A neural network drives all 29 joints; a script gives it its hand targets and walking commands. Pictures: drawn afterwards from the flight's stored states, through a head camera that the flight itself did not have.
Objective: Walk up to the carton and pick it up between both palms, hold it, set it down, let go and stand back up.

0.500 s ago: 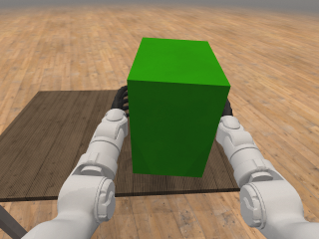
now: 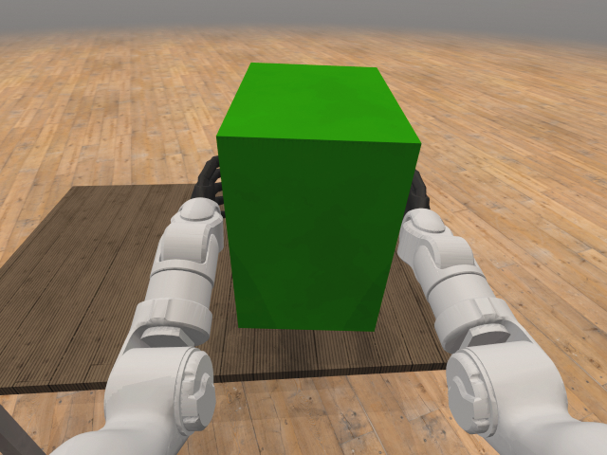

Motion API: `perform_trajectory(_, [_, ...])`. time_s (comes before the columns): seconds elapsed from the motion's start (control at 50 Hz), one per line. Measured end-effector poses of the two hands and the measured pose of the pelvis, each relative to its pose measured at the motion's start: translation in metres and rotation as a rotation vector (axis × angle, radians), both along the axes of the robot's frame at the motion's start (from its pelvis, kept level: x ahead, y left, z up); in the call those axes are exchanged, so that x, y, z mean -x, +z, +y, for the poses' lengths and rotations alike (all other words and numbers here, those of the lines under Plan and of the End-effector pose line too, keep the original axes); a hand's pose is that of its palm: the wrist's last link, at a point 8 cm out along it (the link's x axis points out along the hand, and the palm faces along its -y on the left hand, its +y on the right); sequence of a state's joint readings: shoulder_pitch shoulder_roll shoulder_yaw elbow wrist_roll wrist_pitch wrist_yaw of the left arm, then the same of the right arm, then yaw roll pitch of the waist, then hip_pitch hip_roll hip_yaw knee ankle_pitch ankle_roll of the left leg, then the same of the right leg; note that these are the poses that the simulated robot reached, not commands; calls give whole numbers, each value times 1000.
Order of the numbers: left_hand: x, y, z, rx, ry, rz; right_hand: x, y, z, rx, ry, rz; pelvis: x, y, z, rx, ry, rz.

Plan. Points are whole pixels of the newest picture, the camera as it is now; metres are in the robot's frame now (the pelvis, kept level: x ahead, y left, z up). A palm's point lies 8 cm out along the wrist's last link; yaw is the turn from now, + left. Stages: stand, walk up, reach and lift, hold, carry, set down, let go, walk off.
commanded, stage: reach and lift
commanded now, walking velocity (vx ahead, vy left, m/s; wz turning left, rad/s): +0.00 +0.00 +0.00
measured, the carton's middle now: (310, 192) +0.43 +0.01 +0.20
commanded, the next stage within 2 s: hold in 0.64 s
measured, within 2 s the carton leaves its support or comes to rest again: neither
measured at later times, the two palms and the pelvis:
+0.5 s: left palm (214, 197) +0.39 +0.14 +0.22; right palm (421, 209) +0.38 -0.14 +0.20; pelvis +0.01 +0.00 +0.00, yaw +0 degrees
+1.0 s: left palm (207, 193) +0.37 +0.15 +0.23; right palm (425, 205) +0.36 -0.14 +0.22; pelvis +0.00 +0.00 +0.00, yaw +0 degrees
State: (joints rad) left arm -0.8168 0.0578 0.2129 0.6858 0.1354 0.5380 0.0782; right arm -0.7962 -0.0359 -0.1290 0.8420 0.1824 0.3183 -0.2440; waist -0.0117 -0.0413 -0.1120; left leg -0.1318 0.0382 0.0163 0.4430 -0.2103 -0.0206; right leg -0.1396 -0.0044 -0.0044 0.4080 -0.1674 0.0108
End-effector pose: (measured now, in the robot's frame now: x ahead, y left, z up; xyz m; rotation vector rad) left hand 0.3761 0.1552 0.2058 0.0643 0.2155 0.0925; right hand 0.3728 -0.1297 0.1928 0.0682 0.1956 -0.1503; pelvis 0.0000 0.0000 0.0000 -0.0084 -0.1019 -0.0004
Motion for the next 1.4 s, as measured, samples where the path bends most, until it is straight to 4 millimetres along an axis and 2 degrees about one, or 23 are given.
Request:
perform_trajectory(0.3, [-9,-2,-9,-17,-11,22,-5,-9,-8,-18,-10,21,-4,0,0,0,0,8])
perform_trajectory(0.42, [-11,4,-11,-25,-9,11,-8,-3,-11,-51,-11,8,-6,0,-1,0,0,11])
perform_trajectory(0.54, [-8,14,-10,-19,-9,-21,-6,11,-10,-55,-13,-25,-5,0,-1,0,1,5])
perform_trajectory(0.72, [1,14,-8,-10,-4,13,1,12,-8,-47,-7,8,-1,0,0,0,1,-8])
perform_trajectory(0.86, [8,32,-7,-11,4,-42,6,29,-7,-59,-2,-48,2,0,-1,0,1,-13])
perform_trajectory(1.4, [11,32,-10,-23,7,-6,9,24,-10,-68,1,-11,4,0,-1,0,2,-15])
